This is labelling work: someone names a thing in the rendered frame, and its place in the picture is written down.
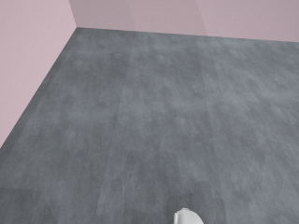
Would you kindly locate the right robot thigh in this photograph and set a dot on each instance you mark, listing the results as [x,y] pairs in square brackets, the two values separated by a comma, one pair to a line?
[186,217]

